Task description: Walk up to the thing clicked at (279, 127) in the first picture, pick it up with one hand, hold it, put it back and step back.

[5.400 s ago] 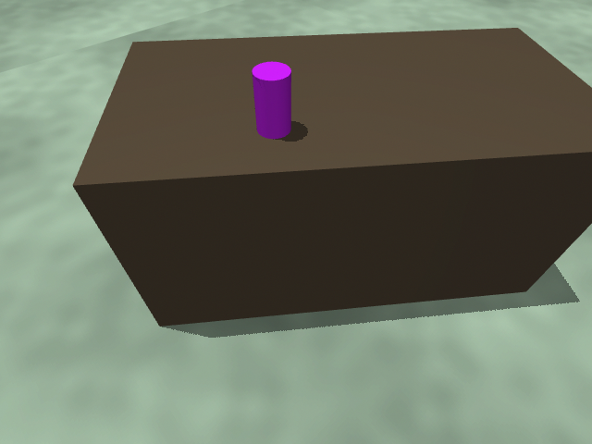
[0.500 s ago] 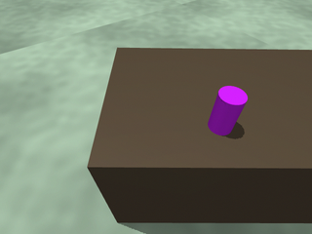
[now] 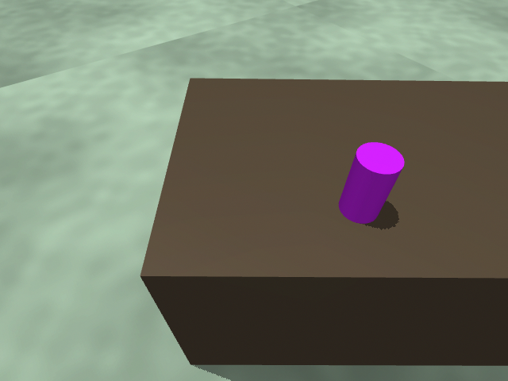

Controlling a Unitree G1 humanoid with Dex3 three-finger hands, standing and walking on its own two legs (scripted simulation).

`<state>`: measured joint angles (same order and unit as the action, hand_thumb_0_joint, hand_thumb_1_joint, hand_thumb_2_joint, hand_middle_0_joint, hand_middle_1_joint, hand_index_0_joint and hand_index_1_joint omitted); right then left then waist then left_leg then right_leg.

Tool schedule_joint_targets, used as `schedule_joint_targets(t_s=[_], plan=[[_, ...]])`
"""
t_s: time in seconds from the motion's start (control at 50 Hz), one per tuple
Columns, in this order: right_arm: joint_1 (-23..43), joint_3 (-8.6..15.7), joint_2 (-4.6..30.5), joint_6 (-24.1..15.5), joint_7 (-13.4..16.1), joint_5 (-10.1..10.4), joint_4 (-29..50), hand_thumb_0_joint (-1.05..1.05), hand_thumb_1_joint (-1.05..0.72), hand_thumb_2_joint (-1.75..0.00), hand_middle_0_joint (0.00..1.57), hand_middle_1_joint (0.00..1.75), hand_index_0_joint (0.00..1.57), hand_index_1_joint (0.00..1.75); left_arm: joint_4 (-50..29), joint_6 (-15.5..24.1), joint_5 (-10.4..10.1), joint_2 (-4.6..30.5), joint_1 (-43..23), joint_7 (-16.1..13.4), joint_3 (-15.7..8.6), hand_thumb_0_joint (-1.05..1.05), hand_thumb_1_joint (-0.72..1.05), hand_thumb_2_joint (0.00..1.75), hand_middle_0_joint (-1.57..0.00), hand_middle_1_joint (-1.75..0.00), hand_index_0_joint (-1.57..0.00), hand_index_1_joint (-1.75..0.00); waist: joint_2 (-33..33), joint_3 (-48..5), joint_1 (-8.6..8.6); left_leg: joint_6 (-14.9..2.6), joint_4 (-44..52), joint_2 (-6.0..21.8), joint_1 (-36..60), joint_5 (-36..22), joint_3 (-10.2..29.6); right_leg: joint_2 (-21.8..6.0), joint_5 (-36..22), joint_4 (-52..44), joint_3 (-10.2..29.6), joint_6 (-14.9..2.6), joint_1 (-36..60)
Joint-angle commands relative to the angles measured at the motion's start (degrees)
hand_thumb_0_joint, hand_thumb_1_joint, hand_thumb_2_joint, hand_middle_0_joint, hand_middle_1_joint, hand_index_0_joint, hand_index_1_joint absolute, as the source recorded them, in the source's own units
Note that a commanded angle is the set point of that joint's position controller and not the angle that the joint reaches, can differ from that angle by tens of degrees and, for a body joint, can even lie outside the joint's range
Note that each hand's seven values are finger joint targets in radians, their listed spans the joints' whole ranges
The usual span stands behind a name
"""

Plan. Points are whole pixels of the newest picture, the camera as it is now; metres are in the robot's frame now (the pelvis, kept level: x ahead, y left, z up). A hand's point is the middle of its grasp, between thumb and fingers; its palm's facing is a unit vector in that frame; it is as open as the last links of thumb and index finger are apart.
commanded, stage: stand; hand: right
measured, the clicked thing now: (368, 184) +0.49 -0.23 -0.01
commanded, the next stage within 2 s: rise first in 0.38 s
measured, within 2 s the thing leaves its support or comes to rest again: neither
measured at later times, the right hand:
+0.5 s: hand out of the picture +0.08 -0.25 -0.15, palm faces -0.01 +0.94 -0.34, open 7.4 cm
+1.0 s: hand (424, 360) +0.18 -0.25 -0.06, palm faces +0.21 +0.91 -0.35, open 16.1 cm
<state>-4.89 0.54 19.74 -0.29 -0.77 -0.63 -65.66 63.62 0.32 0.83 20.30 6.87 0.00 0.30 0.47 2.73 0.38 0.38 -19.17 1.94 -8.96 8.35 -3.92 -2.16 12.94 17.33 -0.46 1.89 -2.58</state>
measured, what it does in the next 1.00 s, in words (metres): stands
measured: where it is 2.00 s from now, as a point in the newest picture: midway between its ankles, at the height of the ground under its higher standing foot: outside the picture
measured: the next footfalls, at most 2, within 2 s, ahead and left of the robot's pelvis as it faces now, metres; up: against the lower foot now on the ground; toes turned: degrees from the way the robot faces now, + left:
none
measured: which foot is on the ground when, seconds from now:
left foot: down 0.00-1.00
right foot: down 0.00-1.00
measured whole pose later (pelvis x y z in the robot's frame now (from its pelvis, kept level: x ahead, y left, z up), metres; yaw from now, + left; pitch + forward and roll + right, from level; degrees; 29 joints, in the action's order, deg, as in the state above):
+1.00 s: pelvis +0.00 -0.01 +0.00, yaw +0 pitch +0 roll +0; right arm -16.9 6.9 16.3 -2.7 4.3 2.5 -23.2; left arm 37.9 3.3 -1.6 13.0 12.0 -5.2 -4.5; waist 1.7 0.6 1.3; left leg 0.8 -22.6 2.3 -13.0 9.7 -3.5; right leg -1.9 15.5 22.7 -0.7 1.2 -7.4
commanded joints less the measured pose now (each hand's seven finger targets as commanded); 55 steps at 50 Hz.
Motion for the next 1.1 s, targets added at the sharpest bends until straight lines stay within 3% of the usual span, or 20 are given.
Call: schedule_joint_targets(t_s=[0.0, 0.44, 0.46, 0.48, 0.5, 0.52, 0.54, 0.56, 0.6, 0.64, 0.66, 0.68, 0.7, 0.74, 0.78, 0.82, 0.9, 0.96, 0.98, 1.08], plan=[[2.9, 2.3, 12.4, -1.2, 0.8, 0.2, 3.7, 0.0, -0.9, -0.9, 0.2, 0.3, 0.2, 0.3, -3.4, 1.3, -0.1, 12.0, -1.4, -0.6, -2.3, 0.0, 0.9, 0.9, -0.2, -0.3, -0.2, -0.3, -0.4, -4.2, 0.02, -1.15, 2.2, 6.5, 5.2, -9.0, 6.2, -6.1, -8.8, -3.4, 3.5, -2.33, -4.0], [2.5, 2.3, 12.5, -1.2, 0.9, 0.2, 3.8, 0.0, -0.9, -0.9, 0.2, 0.3, 0.2, 0.3, -3.4, 1.3, -0.2, 11.9, -0.9, -0.6, -2.4, 0.0, 0.9, 0.9, -0.2, -0.3, -0.2, -0.3, -0.2, -3.9, -0.09, -1.26, 1.9, 6.7, 5.6, -9.8, 6.1, -6.1, -9.0, -3.3, 3.3, -2.43, -3.6], [2.1, 2.2, 12.3, -1.3, 0.9, 0.1, 3.7, 0.0, -0.82, -0.82, 0.12, 0.22, 0.12, 0.22, -3.5, 1.3, -0.2, 12.3, -1.0, -0.6, -2.5, 0.0, 0.82, 0.82, -0.12, -0.22, -0.12, -0.22, -0.2, -4.0, -0.04, -1.23, 2.0, 6.6, 5.6, -9.3, 6.0, -6.3, -8.8, -3.5, 3.7, -2.52, -3.4], [22.2, 0.5, 1.6, -5.4, 1.5, 4.9, 23.8, 0.0, -0.74, -0.74, 0.07, 0.14, 0.06, 0.14, -23.6, 7.6, -4.9, 2.6, -21.1, -1.2, -2.1, 0.0, 0.74, 0.74, -0.04, -0.14, -0.04, -0.14, 2.9, -4.0, -1.42, -0.36, -3.0, -0.7, -2.9, -5.2, 0.9, 1.8, -7.3, 3.3, -1.3, -2.28, -11.2], [19.0, 0.7, 4.3, -7.5, 2.6, 6.5, 26.3, 0.0, -0.66, -0.66, 0.07, 0.06, 0.06, 0.06, -23.4, 8.5, -6.3, 3.9, -20.1, -2.3, -1.4, 0.0, 0.66, 0.66, -0.02, -0.06, -0.01, -0.06, -1.4, -5.9, 0.94, -0.26, -0.7, -0.9, 1.5, -1.1, 0.4, 1.4, -4.4, 1.1, -1.2, -2.21, -7.8], [9.8, 3.7, 10.4, -6.9, 3.7, 6.1, 19.2, 0.0, -0.58, -0.58, 0.07, 0.04, 0.06, 0.04, -18.6, 7.8, -6.2, 7.6, -13.1, -3.1, -3.1, 0.0, 0.58, 0.58, -0.02, -0.03, -0.01, -0.05, -2.6, -3.5, 0.95, -0.19, -0.3, -0.6, 0.0, 0.4, 0.4, 1.7, -3.3, 1.8, -1.3, -2.49, -9.7], [5.9, 7.5, 13.9, -5.6, 4.6, 5.7, 13.7, 0.0, -0.5, -0.5, 0.07, 0.04, 0.06, 0.04, -14.5, 6.8, -5.8, 12.0, -9.1, -3.9, -7.1, 0.0, 0.5, 0.5, -0.03, -0.03, -0.01, -0.05, -3.1, -2.6, 0.82, 0.09, -1.5, -0.6, -2.0, 0.8, 0.3, 2.0, -2.4, 2.8, -2.0, -2.68, -12.4], [7.8, 8.6, 14.2, -5.8, 4.8, 5.4, 16.3, 0.0, -0.42, -0.42, 0.07, 0.04, 0.06, 0.04, -14.6, 6.4, -5.4, 12.5, -9.4, -4.2, -8.8, 0.0, 0.42, 0.42, -0.03, -0.04, -0.02, -0.04, -1.9, -6.6, 0.35, 0.06, -3.2, -0.4, -1.5, -1.1, 0.4, 2.2, -3.8, 4.0, -2.0, -2.67, -12.0], [8.6, 7.9, 9.8, -6.4, 4.7, 4.2, 18.4, 0.0, -0.26, -0.26, 0.06, 0.05, 0.06, 0.05, -12.8, 6.8, -4.2, 8.8, -7.8, -4.3, -9.1, 0.0, 0.26, 0.26, -0.03, -0.04, -0.04, -0.04, 0.7, -12.6, 0.11, -0.46, -4.6, -0.4, 0.1, -4.7, 1.0, 2.1, -7.6, 5.5, -1.8, -2.34, -10.9], [-3.2, 12.2, 11.5, -5.8, 4.8, 3.2, 22.7, 0.0, -0.11, -0.18, 0.06, 0.05, 0.06, 0.05, -14.1, 6.5, -3.0, 6.7, 0.0, -4.0, -10.7, 0.0, 0.12, 0.16, -0.04, -0.05, -0.05, -0.04, 0.6, -15.7, 0.8, -0.62, -4.7, -0.9, 3.2, -9.1, 0.6, 2.4, -11.2, 5.0, -1.9, -2.34, -10.1], [-7.5, 11.9, 10.6, -5.2, 4.8, 3.0, 20.7, 0.0, -0.07, -0.16, 0.06, 0.05, 0.06, 0.05, -13.6, 6.0, -2.8, 6.1, 1.7, -4.1, -10.5, 0.0, 0.08, 0.14, -0.05, -0.05, -0.06, -0.04, 0.9, -13.7, 0.64, -0.54, -4.1, -1.1, 3.2, -9.6, 0.4, 2.5, -11.5, 4.3, -2.1, -2.15, -10.3], [-5.5, 12.4, 11.6, -5.4, 4.9, 3.0, 25.5, 0.0, 0.01, -0.15, 0.06, 0.05, 0.06, 0.05, -17.5, 6.0, -2.6, 7.5, 1.5, -4.4, -11.4, 0.0, 0.03, 0.12, -0.05, -0.05, -0.06, -0.03, -0.2, -15.4, -0.22, -0.29, -3.4, -1.1, 4.2, -11.5, 0.4, 2.6, -12.9, 4.2, -2.1, -2.15, -9.2], [-2.7, 12.0, 11.1, -5.5, 4.9, 3.1, 30.5, 0.0, 0.04, -0.14, 0.06, 0.05, 0.05, 0.05, -19.9, 5.9, -2.6, 6.4, 0.1, -4.4, -10.5, 0.0, -0.02, 0.11, -0.05, -0.05, -0.06, -0.04, 0.3, -15.7, 0.3, -0.23, -3.3, -1.2, 4.8, -11.7, 0.4, 2.6, -13.0, 3.9, -2.2, -2.04, -8.9], [-6.3, 10.9, 7.6, -4.7, 4.7, 3.2, 32.1, 0.0, 0.12, -0.12, 0.06, 0.05, 0.05, 0.05, -21.7, 5.2, -2.7, 2.8, 2.3, -4.2, -8.9, 0.0, -0.12, 0.1, -0.05, -0.05, -0.06, -0.04, 0.8, -14.1, 0.29, -0.33, -2.9, -1.3, 4.3, -12.3, 0.0, 2.5, -13.7, 3.7, -2.4, -2.0, -8.7], [-0.4, 8.8, 5.8, -5.1, 4.9, 3.7, 41.0, 0.0, 0.25, -0.1, 0.05, 0.05, 0.05, 0.05, -26.7, 5.5, -3.0, 0.4, -4.4, -4.4, -7.1, 0.0, -0.26, 0.07, -0.06, -0.05, -0.06, -0.04, 1.7, -11.7, 0.81, -0.43, -2.0, -1.1, 3.1, -9.0, 0.1, 2.2, -11.0, 3.1, -2.2, -2.04, -10.0], [-4.0, 9.7, 7.1, -4.9, 5.4, 3.3, 42.4, 0.0, 0.34, -0.08, 0.05, 0.05, 0.05, 0.05, -28.0, 5.7, -2.6, 3.3, -3.6, -5.0, -8.8, 0.0, -0.39, 0.06, -0.06, -0.05, -0.06, -0.05, 0.8, -10.7, 0.72, -0.64, -1.5, -1.4, 2.7, -6.7, -0.4, 1.8, -9.3, 2.1, -1.9, -2.13, -9.5], [-5.9, 11.9, 9.0, -5.9, 6.1, 3.1, 51.5, 0.0, 0.46, -0.06, 0.04, 0.05, 0.05, 0.05, -34.5, 6.3, -2.5, 3.4, -2.4, -5.8, -8.4, 0.0, -0.52, 0.03, -0.07, -0.05, -0.07, -0.05, -0.1, -10.5, 1.36, -0.55, -1.0, -1.2, 4.2, -5.8, -0.7, 1.9, -8.9, 1.6, -1.6, -2.26, -7.7], [-7.6, 10.3, 6.0, -6.6, 6.0, 3.3, 58.9, 0.0, 0.52, -0.05, 0.04, 0.06, 0.05, 0.06, -38.4, 6.7, -2.4, 0.5, 0.0, -5.7, -6.6, 0.0, -0.53, 0.02, -0.06, -0.05, -0.07, -0.05, 0.6, -10.0, 1.15, -0.61, -1.2, -1.2, 4.6, -6.7, -0.8, 2.0, -10.1, 1.5, -1.9, -2.27, -6.1], [-10.9, 11.1, 6.1, -6.2, 6.1, 3.2, 55.5, 0.0, 0.53, -0.04, 0.04, 0.06, 0.05, 0.06, -37.3, 6.6, -2.5, 1.2, 1.1, -5.8, -7.3, 0.0, -0.54, 0.02, -0.06, -0.05, -0.06, -0.05, -0.2, -7.3, 1.13, -0.67, -1.0, -1.4, 3.9, -6.5, -1.0, 1.7, -10.4, 1.4, -1.8, -2.27, -6.9], [-13.7, 13.2, 6.6, -6.8, 5.1, 3.4, 63.0, 0.0, 0.57, -0.04, 0.04, 0.06, 0.05, 0.06, -35.7, 6.4, -2.3, 0.5, 5.8, -4.8, -8.5, 0.0, -0.53, 0.02, -0.06, -0.05, -0.07, -0.04, 1.6, -5.2, 1.08, -0.45, -0.7, -1.1, 3.9, -6.9, -1.2, 2.1, -10.4, 1.2, -2.0, -2.31, -6.6]])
